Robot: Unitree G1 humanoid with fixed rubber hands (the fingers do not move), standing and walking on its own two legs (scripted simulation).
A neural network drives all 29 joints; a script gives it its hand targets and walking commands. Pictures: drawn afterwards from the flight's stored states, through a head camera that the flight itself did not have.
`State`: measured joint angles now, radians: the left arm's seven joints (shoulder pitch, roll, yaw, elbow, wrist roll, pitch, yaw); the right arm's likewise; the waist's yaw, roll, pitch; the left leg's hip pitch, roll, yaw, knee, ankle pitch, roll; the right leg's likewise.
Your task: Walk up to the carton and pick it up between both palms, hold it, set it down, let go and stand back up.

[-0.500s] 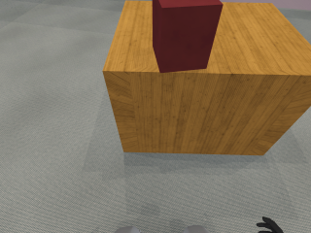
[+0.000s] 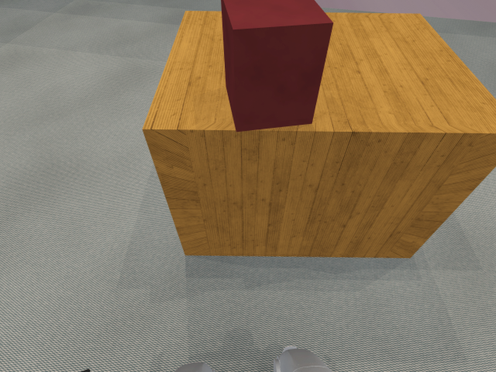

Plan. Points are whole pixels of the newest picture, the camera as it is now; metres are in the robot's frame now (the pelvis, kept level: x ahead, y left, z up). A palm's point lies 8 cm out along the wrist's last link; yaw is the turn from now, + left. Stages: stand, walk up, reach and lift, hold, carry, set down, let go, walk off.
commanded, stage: walk up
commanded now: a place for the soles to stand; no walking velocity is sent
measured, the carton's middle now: (268, 61) +0.78 -0.05 +0.10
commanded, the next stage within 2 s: none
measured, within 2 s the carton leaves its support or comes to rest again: neither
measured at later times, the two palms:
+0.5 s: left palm out of the picture +0.07 +0.30 -0.12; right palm out of the picture +0.05 -0.30 -0.10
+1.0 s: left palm out of the picture +0.13 +0.28 -0.08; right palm out of the picture -0.02 -0.36 -0.08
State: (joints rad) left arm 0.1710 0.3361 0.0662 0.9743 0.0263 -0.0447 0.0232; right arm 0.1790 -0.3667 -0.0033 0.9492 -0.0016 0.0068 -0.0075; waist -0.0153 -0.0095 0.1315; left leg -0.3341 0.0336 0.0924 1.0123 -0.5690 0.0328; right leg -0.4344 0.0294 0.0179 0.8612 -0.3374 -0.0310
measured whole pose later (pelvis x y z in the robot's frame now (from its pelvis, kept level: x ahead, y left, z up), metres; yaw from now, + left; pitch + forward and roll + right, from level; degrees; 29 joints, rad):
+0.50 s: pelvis -0.02 +0.00 +0.00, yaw -1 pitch -5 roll +1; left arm 0.12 0.34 0.07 0.99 0.03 -0.01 0.02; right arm 0.14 -0.37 0.00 0.99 0.00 0.00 -0.01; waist -0.02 -0.04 0.14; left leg -0.33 0.04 0.11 0.88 -0.46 0.03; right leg -0.46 0.03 0.03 0.85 -0.30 -0.02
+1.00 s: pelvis +0.02 -0.04 +0.02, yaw -3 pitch -4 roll +1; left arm 0.13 0.42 0.07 0.99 0.03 -0.01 -0.05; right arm 0.38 -0.42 0.00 1.00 0.00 -0.05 0.01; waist -0.03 -0.02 0.11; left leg -0.18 0.09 0.11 0.68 -0.43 0.03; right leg -0.51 0.00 0.03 0.90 -0.42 -0.02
